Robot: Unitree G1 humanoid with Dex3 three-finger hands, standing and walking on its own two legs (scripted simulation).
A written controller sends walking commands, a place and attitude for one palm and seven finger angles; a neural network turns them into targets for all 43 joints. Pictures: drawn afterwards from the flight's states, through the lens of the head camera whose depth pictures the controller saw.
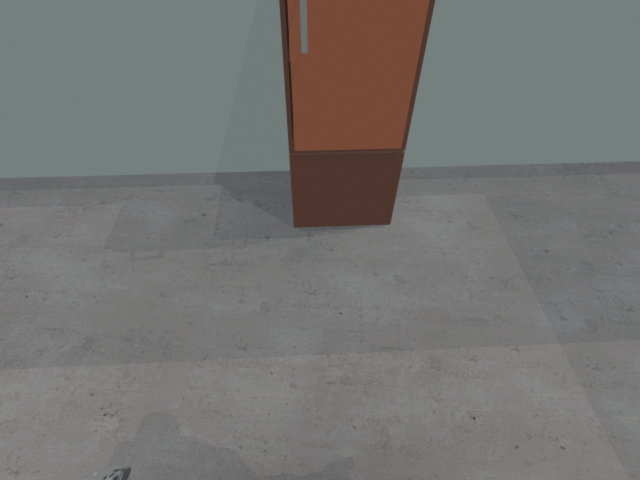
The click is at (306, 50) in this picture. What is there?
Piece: cupboard door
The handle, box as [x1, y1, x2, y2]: [300, 0, 307, 52]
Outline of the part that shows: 300,0 301,52 307,52 306,0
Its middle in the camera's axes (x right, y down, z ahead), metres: -0.05 -0.60 +1.05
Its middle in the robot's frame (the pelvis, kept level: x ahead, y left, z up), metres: +1.20 +0.11 +0.11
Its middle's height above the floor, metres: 0.88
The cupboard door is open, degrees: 0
